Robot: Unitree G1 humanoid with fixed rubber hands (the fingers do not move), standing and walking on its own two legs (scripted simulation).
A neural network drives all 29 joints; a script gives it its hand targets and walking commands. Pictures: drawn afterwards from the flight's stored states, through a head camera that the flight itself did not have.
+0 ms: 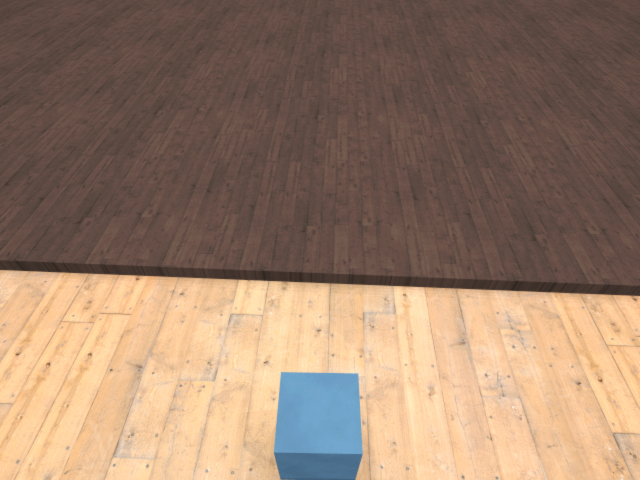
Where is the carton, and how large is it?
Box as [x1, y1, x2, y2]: [274, 372, 362, 479]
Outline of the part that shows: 281,372 274,444 274,455 280,478 354,479 362,454 357,373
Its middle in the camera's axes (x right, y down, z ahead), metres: -0.01 +0.51 +1.08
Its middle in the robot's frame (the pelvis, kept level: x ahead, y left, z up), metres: +0.43 +0.01 -0.66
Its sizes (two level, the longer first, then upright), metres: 0.210 0.200 0.250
